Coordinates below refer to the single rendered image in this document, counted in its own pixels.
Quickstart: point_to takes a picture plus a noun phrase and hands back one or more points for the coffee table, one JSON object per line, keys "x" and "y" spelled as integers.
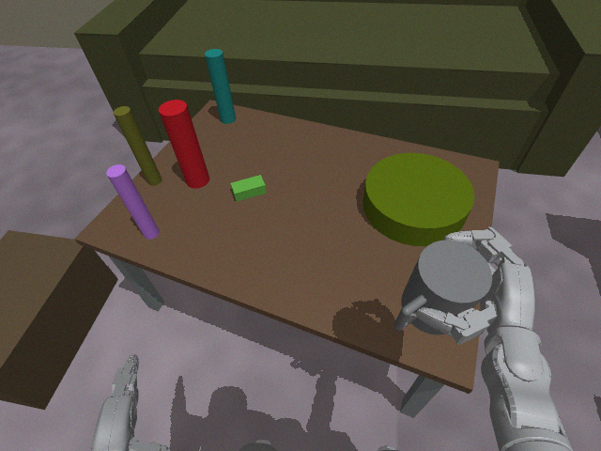
{"x": 304, "y": 253}

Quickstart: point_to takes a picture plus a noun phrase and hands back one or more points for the left robot hand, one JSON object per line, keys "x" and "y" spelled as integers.
{"x": 118, "y": 414}

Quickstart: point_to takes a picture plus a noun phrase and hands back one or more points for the right robot arm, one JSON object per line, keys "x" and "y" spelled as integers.
{"x": 517, "y": 376}

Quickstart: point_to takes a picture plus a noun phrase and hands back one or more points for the right robot hand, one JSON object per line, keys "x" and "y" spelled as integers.
{"x": 510, "y": 300}

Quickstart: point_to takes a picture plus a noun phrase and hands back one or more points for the sofa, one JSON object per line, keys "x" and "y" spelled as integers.
{"x": 513, "y": 81}

